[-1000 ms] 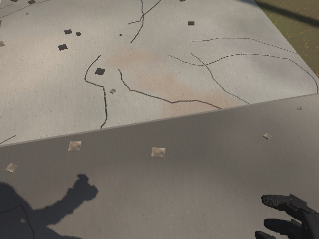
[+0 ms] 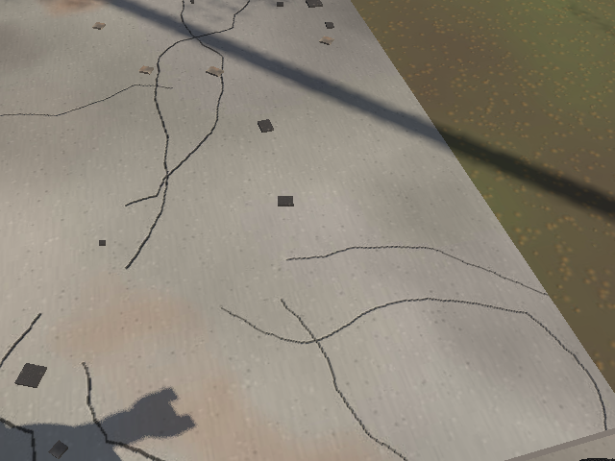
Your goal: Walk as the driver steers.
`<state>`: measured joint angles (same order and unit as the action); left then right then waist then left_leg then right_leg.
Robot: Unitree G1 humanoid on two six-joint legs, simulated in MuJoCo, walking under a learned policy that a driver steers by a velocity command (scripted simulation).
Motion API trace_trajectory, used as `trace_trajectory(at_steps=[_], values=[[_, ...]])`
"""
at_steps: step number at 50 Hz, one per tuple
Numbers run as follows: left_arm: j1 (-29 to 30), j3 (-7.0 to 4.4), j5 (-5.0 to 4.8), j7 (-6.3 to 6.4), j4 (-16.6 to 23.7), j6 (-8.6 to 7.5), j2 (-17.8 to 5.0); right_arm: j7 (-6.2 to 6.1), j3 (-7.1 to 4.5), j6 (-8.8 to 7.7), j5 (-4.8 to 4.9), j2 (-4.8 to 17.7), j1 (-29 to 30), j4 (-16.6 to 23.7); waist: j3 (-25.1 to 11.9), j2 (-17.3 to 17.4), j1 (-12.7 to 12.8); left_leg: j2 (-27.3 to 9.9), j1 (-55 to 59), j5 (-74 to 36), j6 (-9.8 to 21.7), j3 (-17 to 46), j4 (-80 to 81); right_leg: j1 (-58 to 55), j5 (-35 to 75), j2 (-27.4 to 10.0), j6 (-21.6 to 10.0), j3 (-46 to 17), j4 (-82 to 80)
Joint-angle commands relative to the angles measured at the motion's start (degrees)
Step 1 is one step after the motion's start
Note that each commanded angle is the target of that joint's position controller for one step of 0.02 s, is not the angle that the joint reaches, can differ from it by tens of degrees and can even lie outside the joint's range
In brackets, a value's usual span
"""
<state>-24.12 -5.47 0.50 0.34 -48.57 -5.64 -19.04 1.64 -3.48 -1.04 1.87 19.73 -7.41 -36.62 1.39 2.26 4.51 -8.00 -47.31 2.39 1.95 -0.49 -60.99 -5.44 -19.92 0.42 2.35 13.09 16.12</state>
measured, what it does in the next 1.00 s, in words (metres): walks ahead, turning left: left foot, then right foot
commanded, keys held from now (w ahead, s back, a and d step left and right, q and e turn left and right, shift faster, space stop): w+q+shift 0.74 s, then w+shift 0.26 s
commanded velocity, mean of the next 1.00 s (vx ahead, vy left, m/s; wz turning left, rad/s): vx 1.00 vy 0.00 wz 0.86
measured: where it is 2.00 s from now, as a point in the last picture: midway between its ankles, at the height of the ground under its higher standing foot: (36, 157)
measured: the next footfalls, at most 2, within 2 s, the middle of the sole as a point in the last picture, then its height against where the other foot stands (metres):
left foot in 0.14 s outside the picture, level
right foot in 0.58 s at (316, 346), level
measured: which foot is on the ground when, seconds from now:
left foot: up 0.00-0.12, down 0.14-0.60, up 0.62-1.00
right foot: down 0.00-0.12, up 0.14-0.56, down 0.58-1.00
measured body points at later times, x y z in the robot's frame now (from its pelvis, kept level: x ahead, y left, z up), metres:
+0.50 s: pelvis +0.44 +0.06 +0.01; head +0.45 +0.09 +0.45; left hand +0.61 +0.38 -0.03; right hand +0.56 -0.19 -0.10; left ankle +0.30 +0.08 -0.73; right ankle +0.73 -0.01 -0.67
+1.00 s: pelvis +0.79 +0.25 -0.01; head +0.79 +0.28 +0.44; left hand +0.53 +0.35 -0.15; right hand +1.12 +0.34 -0.05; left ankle +0.83 +0.51 -0.68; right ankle +0.75 +0.02 -0.73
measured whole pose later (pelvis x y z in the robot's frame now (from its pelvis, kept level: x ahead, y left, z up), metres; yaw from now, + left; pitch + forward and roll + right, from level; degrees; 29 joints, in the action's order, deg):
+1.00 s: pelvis +0.79 +0.25 -0.01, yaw +52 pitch +0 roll -3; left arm -30.4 -2.6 -0.4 -0.7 -50.5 -5.7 -15.9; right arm 3.6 -0.9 -3.0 1.8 15.3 -0.3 -32.1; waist 2.8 1.1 7.1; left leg -3.5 -44.6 0.0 5.2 1.4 -45.1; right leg -14.4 -22.6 0.7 2.3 10.8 8.4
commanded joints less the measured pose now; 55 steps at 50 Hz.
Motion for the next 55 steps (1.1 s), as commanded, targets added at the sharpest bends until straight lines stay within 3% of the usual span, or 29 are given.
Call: trace_trajectory(at_steps=[1, 4, 6, 7, 8, 9, 10, 11, 12, 15, 19, 21, 26, 28, 29, 30, 31, 32, 33, 34, 35, 36, 39, 44, 49, 51, 53, 54, 55], values=[[11.6, -0.56, -0.34, 0.24, 6.9, -1.74, -7.0, 1.98, 1.06, -0.46, -0.32, -0.7, 0.7, 2.7, 8.1, 0.2, -5.1, -0.1, 10.1, -10.1, 2.1, -1.8, 11.5, 12.7, 19.6, -13.2, -7.6, 0.2, -11.9], [10.0, -1.72, -0.94, -0.05, 6.8, -0.03, -12.3, 2.56, -0.53, -0.52, 0.69, 3.4, 0.1, 3.6, 4.2, -4.3, -7.4, 6.7, 17.5, -4.6, 5.0, -9.1, 15.7, 1.9, 59.1, -14.3, -6.4, 2.4, -2.0], [11.4, -2.33, -1.58, -0.03, 7.9, 1.77, -14.8, 2.06, -3.16, 0.53, 1.39, 8.5, -14.2, 1.0, -3.8, -8.9, -15.7, 11.3, 34.3, 5.6, 7.8, -11.0, 13.8, 2.8, 79.5, -15.5, -6.5, 1.9, 19.8], [13.1, -1.80, -1.55, 0.01, 8.5, 1.66, -13.4, 1.17, -5.60, 1.25, 1.18, 12.7, -27.4, -2.9, -9.4, -6.5, -22.0, 12.2, 54.2, 5.2, 10.2, -7.0, 17.2, 13.8, 72.9, -13.6, -5.3, 0.6, 38.7], [12.3, 1.28, -0.42, -0.35, 8.6, 0.44, -2.7, 0.43, -5.45, 1.76, 1.66, 14.4, -27.7, -5.3, -3.0, 9.8, -17.5, 7.2, 58.5, 6.6, 12.6, 6.4, 20.6, 30.6, 3.9, -2.8, -2.5, -1.9, 65.2], [5.0, 3.46, -1.33, -0.83, 14.2, -2.45, 2.7, 0.82, -4.52, -0.08, -0.12, 16.8, -20.6, -0.7, -13.9, 23.6, -6.2, -2.9, 70.3, 23.2, 25.6, 42.9, 35.6, 50.6, -15.8, 6.0, -1.7, -14.8, 80.8], [11.7, 2.71, -2.29, -1.07, 15.8, -4.67, -5.3, 1.24, -3.83, -1.52, -0.53, 11.3, -19.2, 1.8, -15.1, 10.5, -10.7, -6.6, 68.7, 38.7, 23.1, 53.7, 47.2, 54.2, -8.1, 2.2, -4.5, -22.5, 75.9], [17.6, 2.24, -3.58, -0.90, 16.9, -5.29, -6.7, 1.37, -3.48, -2.95, -1.11, 9.6, -19.2, 1.3, -7.5, 2.0, -10.2, -6.1, 60.3, 40.0, 20.2, 52.2, 50.1, 54.2, -3.6, 0.6, -5.8, -21.7, 69.8], [18.1, 2.55, -2.42, -0.21, 16.2, -5.15, -5.1, 1.65, -3.16, -3.94, -1.39, 8.8, -16.0, 1.2, -3.7, -7.3, -6.7, -4.7, 50.9, 35.0, 18.2, 48.3, 49.4, 49.8, -0.3, -1.8, -5.6, -22.1, 64.0], [14.8, 1.98, -0.18, -0.08, 14.6, -2.68, -5.0, 0.40, -2.11, -4.54, -1.49, 5.9, -9.6, 2.4, 0.2, -4.6, -1.9, 2.0, 35.9, 20.5, 17.9, 34.3, 48.2, 40.5, 2.5, -4.6, -2.6, -23.4, 52.8], [26.5, 3.19, 0.98, -0.22, 18.4, -1.76, -0.7, -2.17, -1.51, -3.82, 0.02, 4.5, -12.0, 0.5, 5.4, -3.7, -6.0, 7.7, 26.1, 8.9, 15.4, 22.9, 49.0, 36.7, 15.2, -2.8, 1.5, -18.4, 31.0], [30.9, 3.62, 0.55, -0.88, 20.2, -2.00, 1.4, -2.68, -1.97, -3.01, 0.16, 5.5, -13.0, -0.4, 4.8, -1.2, -8.6, 9.6, 22.8, 9.8, 12.4, 20.3, 48.1, 30.3, 24.4, -0.1, 2.3, -16.1, 20.6], [31.6, 1.04, -2.62, -1.21, 21.4, -2.93, -3.8, -3.29, -2.59, -2.60, 1.13, 4.7, -15.0, -2.8, 2.7, 3.7, -8.9, 6.4, 33.9, 12.3, 9.2, 27.3, 40.9, 25.6, 25.0, 0.1, 2.1, -20.8, 11.1], [21.3, -1.18, -3.16, -0.82, 19.3, -3.30, -7.3, -3.03, -2.83, -1.90, 0.15, 4.9, -13.7, -2.7, -3.2, 4.9, -2.7, 6.4, 38.8, -4.5, 7.0, 26.6, 29.8, 16.2, 18.4, 0.3, -0.2, -19.0, 12.0], [8.2, -2.09, -3.46, -0.17, 17.1, -2.84, -8.5, -2.32, -2.05, -1.70, -1.50, 3.6, -11.1, -1.3, -12.0, 5.2, 4.4, 8.2, 34.1, -8.8, 4.8, 23.8, 14.8, 0.8, 14.4, -3.1, -1.8, -19.7, 16.3], [-4.2, -2.01, -2.75, 0.45, 15.1, -2.01, -11.0, -1.71, 0.42, -1.85, -3.59, -3.7, -13.0, 0.2, -22.0, -6.2, 6.3, 11.8, 21.3, 18.8, 3.8, 19.2, -6.6, -18.9, -0.7, -12.6, -3.1, -32.2, 19.6], [-1.8, -2.21, 0.35, -1.15, 14.1, -2.22, -14.7, -1.57, 1.69, -2.59, 2.99, -5.7, -23.4, 3.4, -27.1, -38.1, -2.5, 13.8, 2.6, 30.0, 2.0, 14.3, -23.4, -26.3, -28.8, -26.3, -12.8, -71.7, 0.9], [4.2, -1.07, 0.11, -1.15, 16.7, -1.82, -7.2, -2.37, 1.04, -1.96, 3.48, 0.5, -18.9, 0.9, -17.4, -24.8, 0.0, 8.3, -1.9, 22.8, 1.4, 11.7, -26.7, -18.7, -38.1, -23.6, -11.7, -68.9, -2.9], [6.1, -0.36, -0.37, -0.61, 16.4, -1.18, -4.3, -2.19, 0.11, -1.63, 1.62, 4.4, -11.4, 1.9, -10.0, -15.2, 1.6, 7.2, -2.1, 18.7, 1.1, 8.8, -25.5, -11.0, -27.1, -21.1, -10.1, -56.6, -2.0], [6.5, -0.26, 0.10, -0.53, 15.0, -0.75, -4.3, -2.12, -0.06, -1.23, -0.02, 4.3, -7.4, 2.4, -6.1, -4.1, 1.1, 4.9, 1.0, 17.1, 1.2, 7.9, -23.3, -3.8, -13.9, -18.6, -9.0, -47.2, -1.2], [7.5, -0.17, 0.45, -0.44, 13.5, -0.71, -4.2, -1.72, -0.22, -1.25, -0.76, 3.4, -5.3, 3.7, -2.6, -3.3, -0.4, 2.7, 2.5, 15.2, 1.3, 8.4, -19.4, 1.9, -5.8, -17.0, -9.4, -40.9, -1.2], [8.4, 0.21, 0.64, -0.31, 12.3, -1.02, -3.1, -1.22, -0.29, -0.81, -0.07, 2.6, -5.4, 3.9, -0.8, -5.1, -1.9, 0.7, 4.9, 14.7, 1.5, 8.7, -17.3, 5.9, -1.3, -15.6, -9.0, -35.7, -2.1], [7.3, 0.97, -1.02, -1.01, 8.8, -1.58, -0.4, -0.75, 0.65, 0.17, 0.96, -1.1, -4.0, 5.3, 1.9, -6.1, -3.4, -1.0, 2.7, 15.0, 2.1, 7.9, -14.7, 9.4, 4.2, -14.5, -9.7, -27.4, -4.7], [4.9, 0.63, 0.06, -1.16, 6.2, -1.93, -3.9, 0.12, 1.32, -1.12, 0.20, -0.8, 2.0, 6.1, 7.9, -1.9, -3.8, 2.3, -1.6, 1.0, 1.3, 8.0, -0.6, 11.1, 14.5, -13.9, -11.5, -15.8, -10.6], [-3.6, 1.23, -1.32, -0.77, 1.6, -0.87, -6.5, 2.78, 2.10, -3.47, 0.03, -1.9, 14.8, 10.0, 10.4, -2.0, -0.5, 6.0, 5.7, -4.3, 3.9, -1.5, 20.0, 3.8, 32.6, -14.5, -9.8, -7.3, -13.7], [-4.5, 1.24, -1.07, -0.18, 0.5, -0.08, -9.2, 3.00, 1.04, -3.72, -0.10, 0.1, 15.1, 11.0, 6.7, -7.8, -2.8, 10.6, 12.8, 0.7, 5.3, -6.1, 22.2, -1.2, 63.1, -15.7, -9.8, -5.2, -7.3], [-3.8, 1.23, -0.61, 0.68, -0.6, 1.03, -11.6, 2.13, -1.61, -2.78, 0.04, 5.3, 2.4, 9.0, -2.6, -14.8, -11.6, 13.3, 28.8, 5.9, 8.2, -5.7, 22.6, -2.9, 84.6, -17.7, -9.2, -5.2, 9.5], [-0.4, 1.28, -0.68, 1.15, -0.1, 1.74, -12.1, 1.14, -3.30, -2.03, 0.33, 7.8, -12.2, 4.8, -8.5, -14.1, -19.7, 12.7, 46.5, 1.0, 10.0, -4.4, 28.6, 4.4, 84.0, -15.9, -7.6, -3.7, 24.8], [-1.4, 2.67, 0.61, 1.56, 2.2, 1.44, -7.0, 0.02, -4.12, -1.20, 0.28, 10.9, -21.7, 0.8, -14.9, -5.2, -19.3, 3.5, 69.1, 7.6, 9.9, 11.2, 23.9, 23.8, 38.7, -11.1, -6.4, -6.0, 46.5]])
